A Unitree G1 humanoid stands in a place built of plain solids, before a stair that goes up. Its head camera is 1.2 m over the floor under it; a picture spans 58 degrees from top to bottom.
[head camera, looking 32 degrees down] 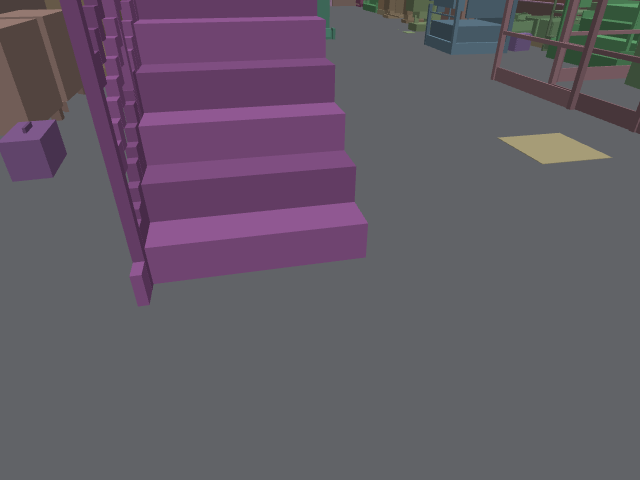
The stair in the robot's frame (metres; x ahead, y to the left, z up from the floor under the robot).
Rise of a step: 0.19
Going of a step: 0.23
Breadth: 1.05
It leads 12 degrees to the left of straight ahead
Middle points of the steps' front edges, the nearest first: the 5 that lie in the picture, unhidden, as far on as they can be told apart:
1.65 0.28 0.19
1.87 0.33 0.39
2.09 0.38 0.58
2.31 0.43 0.77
2.53 0.48 0.97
